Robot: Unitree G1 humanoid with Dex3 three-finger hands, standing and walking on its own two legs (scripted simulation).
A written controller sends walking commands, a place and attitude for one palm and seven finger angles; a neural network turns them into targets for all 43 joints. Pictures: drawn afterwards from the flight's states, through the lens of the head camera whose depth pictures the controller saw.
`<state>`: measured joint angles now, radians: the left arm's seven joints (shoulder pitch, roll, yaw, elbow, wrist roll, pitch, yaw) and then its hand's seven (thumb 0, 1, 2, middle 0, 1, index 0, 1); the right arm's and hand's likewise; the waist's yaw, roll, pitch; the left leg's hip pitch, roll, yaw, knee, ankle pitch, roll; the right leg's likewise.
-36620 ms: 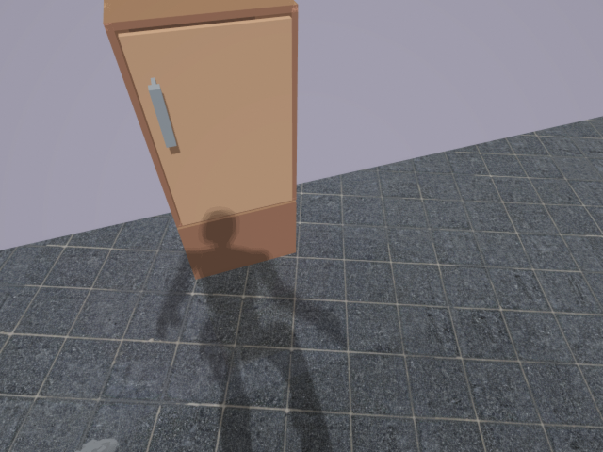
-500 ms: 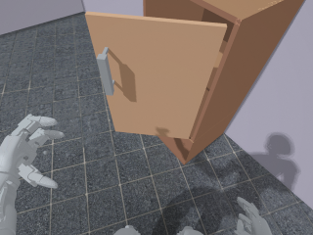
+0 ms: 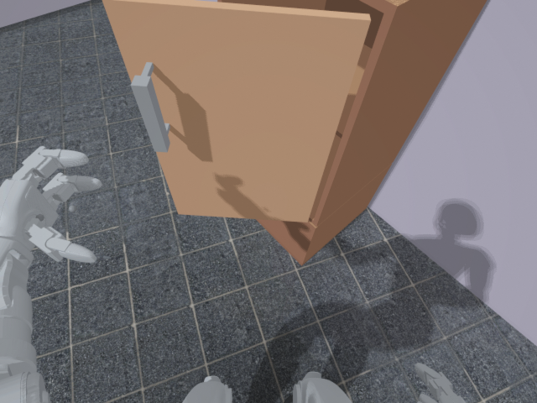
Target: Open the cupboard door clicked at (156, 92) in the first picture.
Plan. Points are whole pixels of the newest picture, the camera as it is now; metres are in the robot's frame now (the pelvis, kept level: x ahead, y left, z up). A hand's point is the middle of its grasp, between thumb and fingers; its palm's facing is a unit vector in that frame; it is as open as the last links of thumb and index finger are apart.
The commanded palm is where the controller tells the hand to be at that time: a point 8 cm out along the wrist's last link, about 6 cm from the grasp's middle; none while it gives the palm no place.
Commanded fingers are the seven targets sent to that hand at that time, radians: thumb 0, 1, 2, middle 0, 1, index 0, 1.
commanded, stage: move the hooked fingers beside the handle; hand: left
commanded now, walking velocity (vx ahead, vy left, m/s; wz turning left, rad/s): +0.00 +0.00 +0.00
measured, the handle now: (155, 109) +0.59 +0.21 +0.05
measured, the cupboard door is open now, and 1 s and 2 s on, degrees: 45 45 45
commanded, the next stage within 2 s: slide the fingers in behind the handle in 1.92 s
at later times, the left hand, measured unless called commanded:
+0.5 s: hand (92, 169) +0.44 +0.28 +0.06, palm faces -0.04 -1.00 -0.02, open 14.0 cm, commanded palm +0.43 +0.32 +0.06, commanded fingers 0.00 -0.50 0.30 -0.30 -1.20 -0.30 -1.20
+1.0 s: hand (105, 132) +0.51 +0.28 +0.06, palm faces -0.04 -1.00 -0.02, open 14.0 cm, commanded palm +0.51 +0.32 +0.06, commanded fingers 0.00 -0.50 0.30 -0.30 -1.20 -0.30 -1.20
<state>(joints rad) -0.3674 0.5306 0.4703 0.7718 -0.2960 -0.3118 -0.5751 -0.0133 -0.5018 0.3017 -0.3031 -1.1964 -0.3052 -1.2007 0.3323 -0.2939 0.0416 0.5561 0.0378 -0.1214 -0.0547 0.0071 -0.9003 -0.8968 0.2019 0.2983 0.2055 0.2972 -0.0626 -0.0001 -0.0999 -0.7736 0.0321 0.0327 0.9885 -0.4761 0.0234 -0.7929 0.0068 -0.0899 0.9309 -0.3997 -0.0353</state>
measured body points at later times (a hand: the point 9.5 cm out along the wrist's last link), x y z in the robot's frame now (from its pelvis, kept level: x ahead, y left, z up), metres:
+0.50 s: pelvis +0.00 +0.01 -0.01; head +0.11 +0.04 +0.43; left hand +0.43 +0.33 +0.07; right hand +0.07 -0.26 -0.11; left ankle +0.00 +0.10 -0.68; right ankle +0.03 -0.10 -0.68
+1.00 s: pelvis +0.00 +0.02 -0.02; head +0.15 +0.05 +0.40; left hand +0.51 +0.33 +0.07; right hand -0.01 -0.26 -0.11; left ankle +0.00 +0.10 -0.68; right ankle +0.03 -0.10 -0.68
